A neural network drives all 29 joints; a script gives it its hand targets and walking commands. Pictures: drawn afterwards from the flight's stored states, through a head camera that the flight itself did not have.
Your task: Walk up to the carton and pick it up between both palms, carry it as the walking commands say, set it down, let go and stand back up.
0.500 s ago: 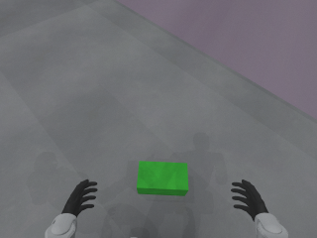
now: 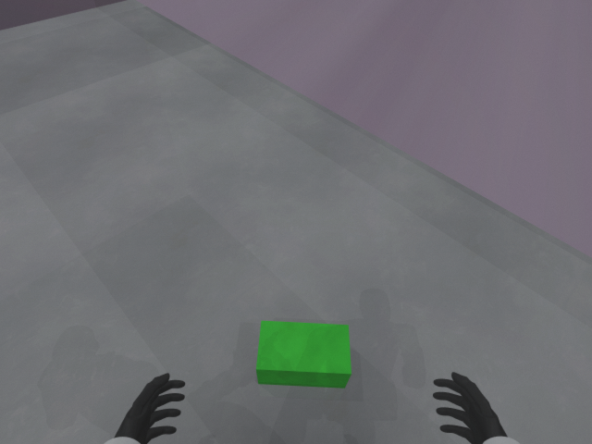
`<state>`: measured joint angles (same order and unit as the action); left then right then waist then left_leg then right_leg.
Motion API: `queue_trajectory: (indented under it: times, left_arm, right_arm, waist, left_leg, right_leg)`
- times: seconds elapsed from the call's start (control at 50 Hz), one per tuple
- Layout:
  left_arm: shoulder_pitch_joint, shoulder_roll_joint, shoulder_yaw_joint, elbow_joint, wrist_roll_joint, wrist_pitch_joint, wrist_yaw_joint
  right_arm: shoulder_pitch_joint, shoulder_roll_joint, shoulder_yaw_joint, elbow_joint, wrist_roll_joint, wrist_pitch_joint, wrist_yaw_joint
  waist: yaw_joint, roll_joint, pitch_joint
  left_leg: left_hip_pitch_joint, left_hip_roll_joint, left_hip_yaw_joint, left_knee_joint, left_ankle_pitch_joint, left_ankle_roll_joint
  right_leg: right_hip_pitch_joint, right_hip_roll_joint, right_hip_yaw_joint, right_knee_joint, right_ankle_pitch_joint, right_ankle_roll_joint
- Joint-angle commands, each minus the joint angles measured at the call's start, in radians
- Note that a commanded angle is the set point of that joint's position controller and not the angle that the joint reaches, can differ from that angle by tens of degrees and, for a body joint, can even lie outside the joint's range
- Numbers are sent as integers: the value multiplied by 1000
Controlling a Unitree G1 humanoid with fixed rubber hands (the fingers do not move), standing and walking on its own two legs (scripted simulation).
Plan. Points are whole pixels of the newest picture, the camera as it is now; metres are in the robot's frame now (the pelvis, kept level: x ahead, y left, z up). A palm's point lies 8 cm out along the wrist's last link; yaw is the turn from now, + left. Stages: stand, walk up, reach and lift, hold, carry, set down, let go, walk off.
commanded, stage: stand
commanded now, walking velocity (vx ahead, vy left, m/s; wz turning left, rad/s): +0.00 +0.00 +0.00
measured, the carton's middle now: (303, 354) +0.49 -0.03 -0.69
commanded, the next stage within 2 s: none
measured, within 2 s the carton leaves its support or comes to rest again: neither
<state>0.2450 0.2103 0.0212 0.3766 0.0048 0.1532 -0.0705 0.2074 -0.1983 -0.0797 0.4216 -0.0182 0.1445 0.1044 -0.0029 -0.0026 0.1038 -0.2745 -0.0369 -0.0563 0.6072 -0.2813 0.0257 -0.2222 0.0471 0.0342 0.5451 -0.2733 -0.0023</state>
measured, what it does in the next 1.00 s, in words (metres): stands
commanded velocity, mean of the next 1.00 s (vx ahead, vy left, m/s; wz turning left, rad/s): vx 0.00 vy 0.00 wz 0.00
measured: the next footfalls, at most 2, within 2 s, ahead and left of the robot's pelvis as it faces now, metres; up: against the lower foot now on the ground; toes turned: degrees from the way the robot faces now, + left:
none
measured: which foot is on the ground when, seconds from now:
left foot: down 0.00-1.00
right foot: down 0.00-1.00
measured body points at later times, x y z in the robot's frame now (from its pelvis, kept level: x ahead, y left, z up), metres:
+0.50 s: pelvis +0.07 -0.01 +0.00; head +0.06 +0.00 +0.45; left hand +0.20 +0.28 -0.09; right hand +0.20 -0.30 -0.08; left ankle +0.03 +0.10 -0.72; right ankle +0.02 -0.12 -0.72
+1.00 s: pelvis +0.01 +0.00 +0.00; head -0.04 +0.01 +0.45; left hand +0.12 +0.28 -0.10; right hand +0.13 -0.30 -0.09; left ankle +0.03 +0.10 -0.73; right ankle +0.02 -0.12 -0.73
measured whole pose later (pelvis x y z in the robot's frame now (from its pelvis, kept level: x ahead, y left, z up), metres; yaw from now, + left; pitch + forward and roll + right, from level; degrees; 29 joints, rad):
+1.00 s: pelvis +0.01 +0.00 +0.00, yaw +0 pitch -2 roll -1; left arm 0.25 0.31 0.04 0.81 0.04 -0.01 0.01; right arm 0.22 -0.30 -0.08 0.83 -0.03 0.00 0.00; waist 0.00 0.00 -0.08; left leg -0.27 -0.03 -0.06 0.59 -0.28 0.02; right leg -0.22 0.05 0.03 0.53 -0.27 -0.01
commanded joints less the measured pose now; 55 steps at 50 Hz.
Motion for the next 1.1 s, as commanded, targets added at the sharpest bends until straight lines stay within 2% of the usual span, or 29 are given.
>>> queue_trajectory:
  times: [0.0, 0.04, 0.06, 0.1, 0.14, 0.16, 0.18, 0.28, 0.36, 0.4, 0.42, 0.44, 0.46, 0.48, 0.52, 0.54, 0.58, 0.6, 0.62, 0.64, 0.68, 0.74, 0.76, 0.84, 0.86, 0.9, 0.98, 1.0, 1.08]
  left_arm:
    - [-43, 252, 77, 83, 62, -112, 62]
    - [-36, 236, 75, 86, 62, -136, 59]
    - [-38, 234, 76, 95, 64, -141, 62]
    - [-35, 248, 84, 135, 62, -142, 66]
    - [-56, 221, 74, 140, 46, -155, 62]
    - [-21, 216, 68, 172, 61, -165, 68]
    - [-28, 205, 53, 176, 42, -169, 65]
    - [-32, 270, 92, 218, 33, -180, 83]
    - [4, 263, 79, 248, 23, -183, 99]
    - [-15, 260, 86, 241, 29, -177, 110]
    - [34, 235, 71, 251, 27, -177, 101]
    - [6, 247, 79, 244, 30, -180, 96]
    - [-10, 249, 76, 240, 39, -182, 104]
    - [-4, 235, 68, 244, 31, -178, 104]
    - [-16, 236, 64, 255, 34, -183, 100]
    - [-42, 255, 63, 268, 41, -185, 96]
    - [-50, 275, 67, 264, 41, -197, 95]
    - [-14, 309, 79, 290, 41, -189, 102]
    - [-34, 278, 72, 263, 29, -195, 93]
    - [-46, 250, 62, 288, 29, -196, 92]
    - [-22, 305, 70, 311, 27, -198, 100]
    - [-43, 263, 64, 311, 24, -197, 94]
    - [-58, 256, 64, 322, 28, -190, 94]
    - [-62, 292, 57, 355, 37, -196, 95]
    - [-51, 284, 59, 347, 31, -201, 91]
    - [-68, 300, 66, 354, 40, -198, 86]
    - [-22, 280, 54, 391, 35, -193, 77]
    - [-15, 299, 65, 399, 43, -200, 71]
    - [-13, 324, 62, 405, 36, -194, 67]
  right_arm:
    - [-21, -273, -41, 50, -34, -101, -80]
    - [-19, -279, -49, 51, -37, -117, -89]
    - [-16, -273, -48, 75, -36, -126, -84]
    - [0, -255, -39, 120, -31, -132, -81]
    - [-48, -279, -42, 138, -29, -141, -90]
    - [-59, -287, -46, 139, -29, -148, -90]
    - [-32, -303, -45, 149, -25, -153, -97]
    - [-26, -252, -16, 197, -9, -168, -111]
    - [11, -281, -31, 219, -18, -158, -123]
    - [10, -248, -22, 212, -19, -168, -121]
    - [35, -263, -34, 234, -22, -178, -128]
    - [34, -259, -22, 237, -26, -173, -133]
    - [4, -253, -22, 233, -19, -170, -119]
    - [11, -278, -33, 231, -22, -173, -124]
    - [15, -316, -37, 269, -31, -173, -127]
    - [-17, -283, -29, 250, -23, -174, -125]
    - [-20, -310, -34, 245, -18, -182, -121]
    - [4, -277, -23, 265, -21, -180, -116]
    - [4, -259, -12, 258, -13, -181, -117]
    - [-14, -295, -25, 263, -19, -189, -125]
    - [5, -275, -26, 282, -6, -181, -124]
    - [-6, -278, -21, 314, -4, -189, -121]
    - [9, -289, -20, 315, -12, -191, -125]
    - [-39, -286, -13, 321, -9, -187, -114]
    - [0, -285, -11, 342, -10, -178, -117]
    - [-34, -279, -11, 326, -10, -180, -117]
    - [18, -325, -6, 365, -17, -178, -106]
    - [-14, -356, -21, 369, -13, -179, -106]
    - [21, -327, -22, 394, -14, -176, -104]
  waist:
    - [-25, -2, -194]
    - [-14, 2, -159]
    - [-1, 55, -160]
    - [-13, 19, -120]
    - [17, 43, -103]
    - [14, 80, -124]
    - [-8, 44, -174]
    - [-1, 29, -301]
    - [-3, 10, -297]
    - [6, 13, -317]
    - [-1, -29, -290]
    - [6, 27, -284]
    - [5, -21, -297]
    - [-1, -2, -276]
    - [15, 26, -247]
    - [3, -48, -235]
    - [-8, 53, -219]
    - [5, -7, -198]
    - [7, -93, -202]
    - [-3, -6, -265]
    - [-6, -2, -260]
    - [1, 16, -282]
    - [-2, -76, -242]
    - [-8, 55, -110]
    - [-1, -13, -123]
    - [-6, -38, -124]
    - [-13, 18, 0]
    - [12, 3, 9]
    - [-14, -27, -59]
  left_leg:
    - [-26, 64, -70, -179, -260, -32]
    - [-11, 44, -54, -155, -235, -34]
    - [-28, 39, -72, -160, -241, -26]
    - [-19, 50, -55, -150, -163, -24]
    - [-56, 98, -147, -225, -198, 12]
    - [1, 109, -135, -200, -106, 8]
    - [27, 98, -120, -200, -78, -3]
    - [178, 110, -74, -62, 588, -5]
    - [137, 98, -42, -26, 759, 2]
    - [148, 92, -15, -21, 790, -3]
    - [156, 86, -44, -43, 780, -4]
    - [199, 97, -33, -59, 760, -13]
    - [205, 104, -58, -99, 615, -15]
    - [203, 101, -57, -111, 631, -1]
    - [166, 109, -87, -119, 421, -1]
    - [157, 99, -84, -119, 367, 0]
    - [105, 103, -80, -154, 221, -4]
    - [60, 90, -62, -131, 314, 10]
    - [68, 97, -67, -147, 328, 2]
    - [105, 109, -82, -121, 449, 8]
    - [123, 101, -63, -113, 524, -7]
    - [151, 118, -81, -129, 444, -1]
    - [131, 113, -89, -127, 429, -3]
    - [47, 118, -112, -177, 184, -5]
    - [41, 120, -117, -163, 141, 7]
    - [27, 111, -120, -200, 41, 9]
    - [-55, 125, -181, -267, -212, 25]
    - [-75, 123, -187, -268, -248, 15]
    - [-8, 101, -149, -228, -260, 7]
  right_leg:
    - [-38, -49, 48, -72, -197, -4]
    - [-110, -49, 68, -86, -241, -2]
    - [-81, -60, 90, -82, -240, -19]
    - [-118, -73, 106, -99, -207, -20]
    - [-106, -43, 58, -26, -115, -12]
    - [-86, -70, 55, -50, -43, -24]
    - [-61, -54, 61, -44, 10, -8]
    - [56, -105, 81, 5, 498, -12]
    - [134, -123, 78, 20, 753, -3]
    - [129, -114, 63, 32, 762, -4]
    - [136, -104, 59, 15, 730, -7]
    - [76, -113, 69, 6, 675, -5]
    - [44, -98, 46, -33, 513, 8]
    - [46, -91, 58, -44, 492, 6]
    - [26, -89, 68, -84, 320, 2]
    - [15, -95, 70, -90, 295, 2]
    - [24, -103, 102, -115, 179, -10]
    - [88, -129, 98, -108, 356, -5]
    - [45, -110, 78, -83, 325, -7]
    - [90, -117, 88, -84, 384, -7]
    - [108, -121, 81, -53, 500, -10]
    - [75, -116, 101, -81, 365, -14]
    - [58, -105, 65, -81, 333, -4]
    - [-15, -132, 126, -147, 101, -35]
    - [-21, -140, 147, -165, 20, -37]
    - [-22, -114, 124, -158, -70, -29]
    - [-122, -97, 136, -173, -208, -36]
    - [-118, -89, 131, -182, -215, -35]
    - [-160, -122, 184, -236, -363, -58]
